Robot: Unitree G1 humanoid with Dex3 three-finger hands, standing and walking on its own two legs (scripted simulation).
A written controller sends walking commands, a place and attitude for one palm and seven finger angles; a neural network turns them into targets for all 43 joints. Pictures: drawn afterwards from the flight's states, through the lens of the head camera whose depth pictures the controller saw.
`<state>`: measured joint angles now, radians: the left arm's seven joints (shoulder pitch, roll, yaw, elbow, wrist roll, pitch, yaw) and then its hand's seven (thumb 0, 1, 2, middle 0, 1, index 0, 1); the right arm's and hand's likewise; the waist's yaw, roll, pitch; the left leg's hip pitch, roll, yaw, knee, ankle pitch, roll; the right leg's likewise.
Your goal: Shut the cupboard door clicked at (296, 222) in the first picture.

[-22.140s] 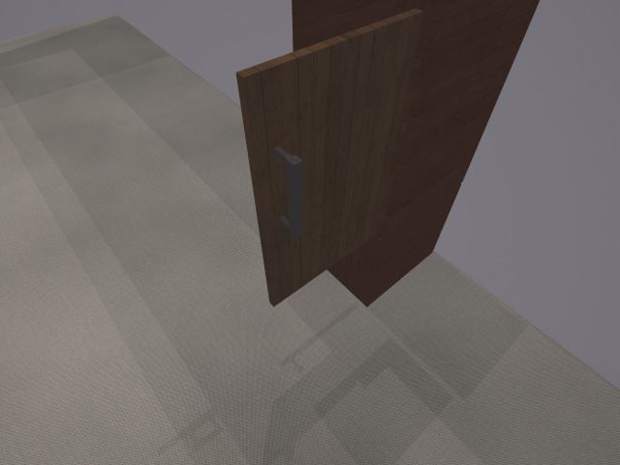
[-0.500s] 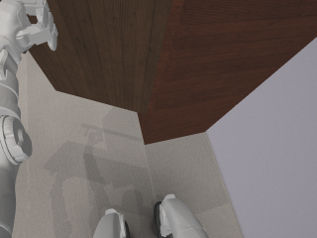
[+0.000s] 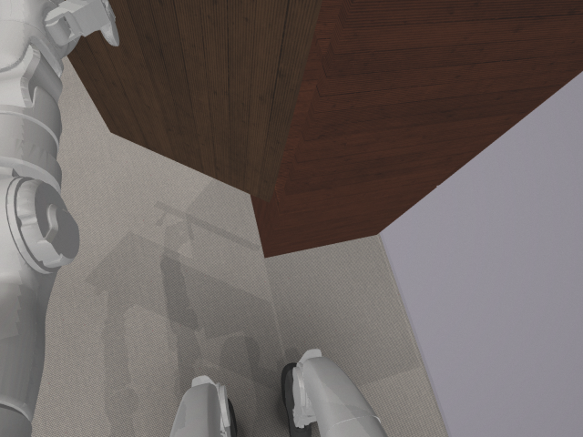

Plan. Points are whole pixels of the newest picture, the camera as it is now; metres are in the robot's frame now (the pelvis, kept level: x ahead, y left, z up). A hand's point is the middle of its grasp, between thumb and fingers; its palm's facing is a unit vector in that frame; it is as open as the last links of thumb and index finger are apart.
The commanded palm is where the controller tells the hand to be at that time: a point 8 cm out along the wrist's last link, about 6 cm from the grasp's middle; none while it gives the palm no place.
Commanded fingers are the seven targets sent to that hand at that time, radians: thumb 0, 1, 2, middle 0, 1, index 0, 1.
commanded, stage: pull the fist back off the door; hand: left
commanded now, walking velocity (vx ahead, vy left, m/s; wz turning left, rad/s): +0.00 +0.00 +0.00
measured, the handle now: out of the picture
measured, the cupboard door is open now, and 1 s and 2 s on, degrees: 54 53 53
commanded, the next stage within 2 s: draw the hand back to the body in 0.78 s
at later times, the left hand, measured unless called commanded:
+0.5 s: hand (116, 45) +0.55 +0.12 +0.12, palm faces +0.11 -0.99 -0.05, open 3.1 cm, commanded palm +0.51 +0.16 +0.12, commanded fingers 0.00 0.90 0.90 -1.30 -1.50 -1.30 -1.50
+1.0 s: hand (117, 76) +0.50 +0.12 +0.12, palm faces +0.09 -1.00 +0.00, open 3.1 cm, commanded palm +0.45 +0.16 +0.13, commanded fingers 0.00 0.90 0.90 -1.30 -1.50 -1.30 -1.50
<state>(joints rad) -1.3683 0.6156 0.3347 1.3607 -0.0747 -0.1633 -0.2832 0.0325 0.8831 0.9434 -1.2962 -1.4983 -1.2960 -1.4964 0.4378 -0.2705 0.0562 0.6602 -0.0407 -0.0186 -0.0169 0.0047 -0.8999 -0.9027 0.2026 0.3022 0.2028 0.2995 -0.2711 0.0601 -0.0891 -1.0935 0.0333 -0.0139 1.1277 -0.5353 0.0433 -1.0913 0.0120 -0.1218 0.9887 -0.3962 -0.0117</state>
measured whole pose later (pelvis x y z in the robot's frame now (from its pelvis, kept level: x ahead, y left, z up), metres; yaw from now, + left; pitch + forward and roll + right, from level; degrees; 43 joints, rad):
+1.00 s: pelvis +0.00 -0.01 +0.03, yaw +0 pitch +18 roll -1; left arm -0.86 0.30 0.31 1.12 -0.07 -0.44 0.00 0.01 0.90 0.90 -1.30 -1.50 -1.30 -1.50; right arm 0.37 -0.24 0.01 0.63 -0.02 0.03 0.04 0.01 -0.90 -0.90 0.20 0.30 0.20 0.30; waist -0.14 0.04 -0.12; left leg -0.77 0.02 0.05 0.92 -0.47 0.03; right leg -0.82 0.01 -0.06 0.87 -0.36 -0.02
